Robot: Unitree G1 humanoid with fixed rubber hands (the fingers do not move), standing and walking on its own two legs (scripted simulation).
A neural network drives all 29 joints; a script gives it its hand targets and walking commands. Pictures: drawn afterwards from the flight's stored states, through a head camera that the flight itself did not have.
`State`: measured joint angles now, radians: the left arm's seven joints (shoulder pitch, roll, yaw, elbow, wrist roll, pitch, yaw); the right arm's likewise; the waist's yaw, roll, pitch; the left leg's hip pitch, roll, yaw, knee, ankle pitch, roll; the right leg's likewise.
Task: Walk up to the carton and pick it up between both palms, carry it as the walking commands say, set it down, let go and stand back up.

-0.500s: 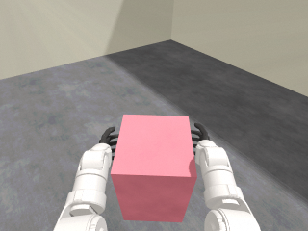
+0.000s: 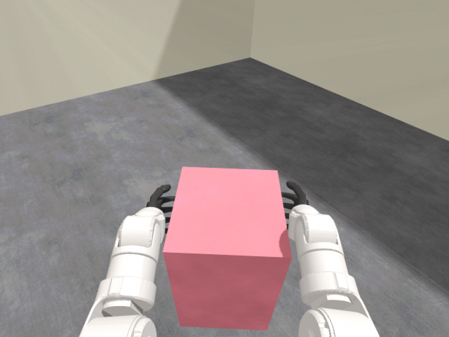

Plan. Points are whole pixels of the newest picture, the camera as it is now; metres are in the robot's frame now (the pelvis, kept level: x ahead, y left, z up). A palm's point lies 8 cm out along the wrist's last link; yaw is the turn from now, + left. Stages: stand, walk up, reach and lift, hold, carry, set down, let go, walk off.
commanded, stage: carry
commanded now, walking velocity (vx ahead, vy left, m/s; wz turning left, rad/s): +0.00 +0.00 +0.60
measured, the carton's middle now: (226, 252) +0.30 -0.01 -0.01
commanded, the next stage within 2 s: none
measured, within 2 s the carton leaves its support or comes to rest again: neither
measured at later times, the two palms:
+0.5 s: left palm (116, 199) +0.32 +0.19 +0.12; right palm (266, 184) +0.35 -0.09 +0.13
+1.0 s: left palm (11, 242) +0.25 +0.34 +0.10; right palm (175, 188) +0.36 +0.09 +0.11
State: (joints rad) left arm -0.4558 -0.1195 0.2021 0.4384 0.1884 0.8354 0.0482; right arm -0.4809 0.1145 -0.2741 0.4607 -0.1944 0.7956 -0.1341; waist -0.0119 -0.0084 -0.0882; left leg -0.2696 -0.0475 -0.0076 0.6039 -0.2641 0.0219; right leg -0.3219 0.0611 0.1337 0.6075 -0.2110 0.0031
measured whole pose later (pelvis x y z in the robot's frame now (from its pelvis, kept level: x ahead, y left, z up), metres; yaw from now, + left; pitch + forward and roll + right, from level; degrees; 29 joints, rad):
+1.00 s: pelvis -0.04 +0.08 -0.01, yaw +21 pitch +3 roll -2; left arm -0.71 -0.05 0.20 0.13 0.08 1.30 0.14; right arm -0.76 0.02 -0.22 0.25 -0.09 1.22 -0.16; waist -0.01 -0.01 0.02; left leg -0.47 -0.07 -0.06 0.71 -0.29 0.06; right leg -0.43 -0.03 -0.08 0.94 -0.52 0.08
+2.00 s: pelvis -0.17 +0.13 -0.01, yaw +46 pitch +3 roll -1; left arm -0.76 -0.06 0.23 0.05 0.07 1.28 0.16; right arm -0.80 0.01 -0.22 0.15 -0.08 1.21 -0.16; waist -0.01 0.00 0.06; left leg -0.54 -0.11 -0.11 0.81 -0.38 0.00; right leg -0.40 -0.05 -0.12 0.67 -0.32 0.00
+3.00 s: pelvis -0.35 +0.08 -0.01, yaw +82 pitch +3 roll -1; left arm -0.75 -0.05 0.25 0.06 0.07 1.28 0.16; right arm -0.77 0.03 -0.22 0.15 -0.08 1.20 -0.17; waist 0.02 0.00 0.10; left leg -0.49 -0.09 -0.16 0.71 -0.26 0.00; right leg -0.45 -0.04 -0.10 0.96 -0.53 0.12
